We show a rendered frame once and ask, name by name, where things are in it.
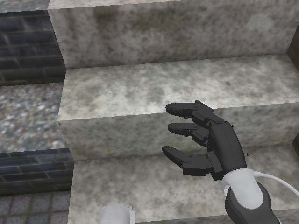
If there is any right robot hand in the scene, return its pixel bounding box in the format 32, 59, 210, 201
162, 100, 249, 181

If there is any robot right forearm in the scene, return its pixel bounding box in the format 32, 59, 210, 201
221, 168, 282, 224

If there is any left robot thigh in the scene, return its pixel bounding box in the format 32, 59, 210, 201
98, 203, 135, 224

